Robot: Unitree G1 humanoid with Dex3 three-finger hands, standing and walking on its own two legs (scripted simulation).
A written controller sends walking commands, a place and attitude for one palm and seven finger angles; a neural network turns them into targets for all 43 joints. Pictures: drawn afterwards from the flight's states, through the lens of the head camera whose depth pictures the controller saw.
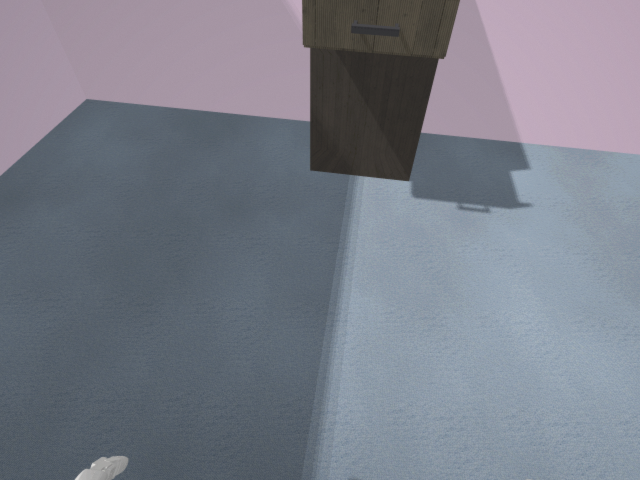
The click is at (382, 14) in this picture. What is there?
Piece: drawer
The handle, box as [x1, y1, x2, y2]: [351, 20, 399, 36]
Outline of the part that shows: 351,27 351,32 398,36 399,30 398,24 396,23 393,27 357,24 357,20 354,20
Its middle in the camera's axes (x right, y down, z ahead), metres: +0.16 -0.63 +1.15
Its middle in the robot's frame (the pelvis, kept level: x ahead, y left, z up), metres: +1.29 -0.10 +0.05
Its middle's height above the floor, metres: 0.81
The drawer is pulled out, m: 0.29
